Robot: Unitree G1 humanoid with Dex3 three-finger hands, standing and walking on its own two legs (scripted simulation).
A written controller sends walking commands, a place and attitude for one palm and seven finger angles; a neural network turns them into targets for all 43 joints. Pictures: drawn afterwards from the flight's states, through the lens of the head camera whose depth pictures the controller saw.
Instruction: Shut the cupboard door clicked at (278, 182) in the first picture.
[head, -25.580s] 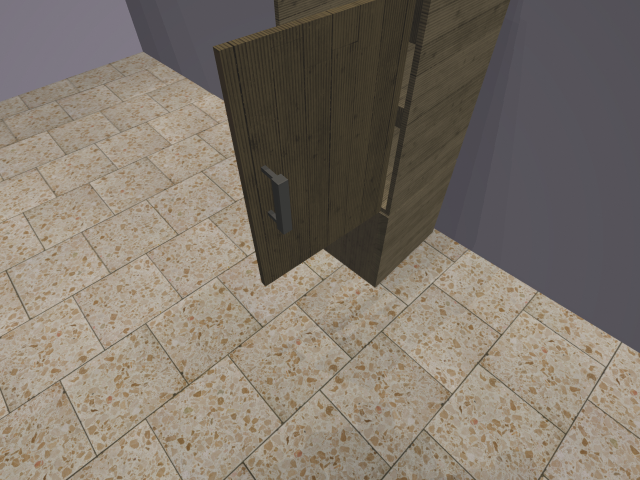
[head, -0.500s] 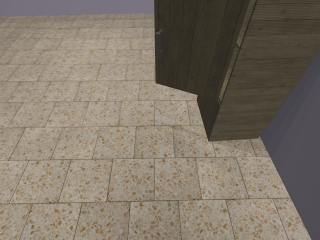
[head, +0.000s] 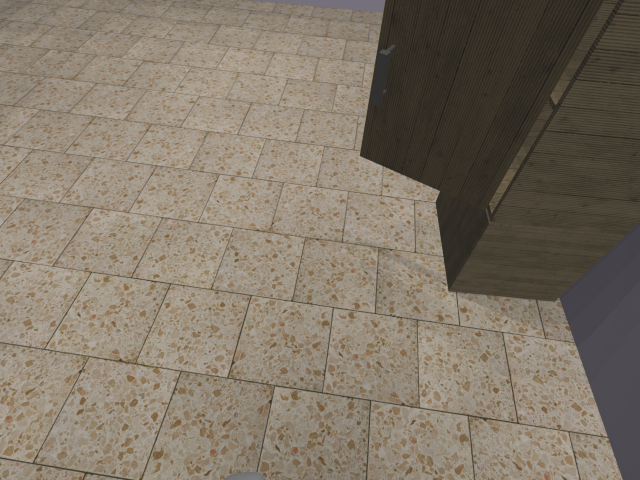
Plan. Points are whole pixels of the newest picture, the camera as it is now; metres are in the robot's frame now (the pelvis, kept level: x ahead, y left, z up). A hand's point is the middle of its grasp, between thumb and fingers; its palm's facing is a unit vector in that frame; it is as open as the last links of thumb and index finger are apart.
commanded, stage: walk to a spot facing it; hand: left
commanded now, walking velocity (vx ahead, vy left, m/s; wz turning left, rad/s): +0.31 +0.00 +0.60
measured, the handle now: (383, 75) +1.03 -0.12 -0.03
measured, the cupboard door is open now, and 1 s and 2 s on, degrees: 62 62 62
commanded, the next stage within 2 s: turn to face it in 0.70 s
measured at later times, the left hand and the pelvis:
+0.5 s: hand (184, 437) +0.19 +0.20 -0.14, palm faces +0.24 -0.94 -0.25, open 7.4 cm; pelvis +0.12 -0.02 +0.00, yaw +15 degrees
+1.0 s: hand (162, 476) +0.15 +0.23 -0.18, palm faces +0.53 -0.81 -0.24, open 7.4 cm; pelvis +0.25 +0.05 +0.00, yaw +28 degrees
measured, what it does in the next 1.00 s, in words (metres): walks ahead, turning left: right foot, then left foot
